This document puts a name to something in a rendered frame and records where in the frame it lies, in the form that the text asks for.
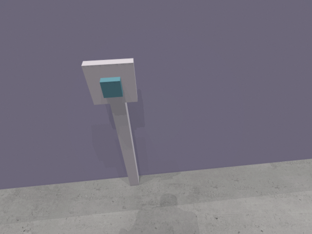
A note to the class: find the button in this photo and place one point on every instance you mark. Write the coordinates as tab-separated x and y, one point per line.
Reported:
111	87

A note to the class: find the panel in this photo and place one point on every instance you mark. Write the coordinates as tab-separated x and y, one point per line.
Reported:
123	68

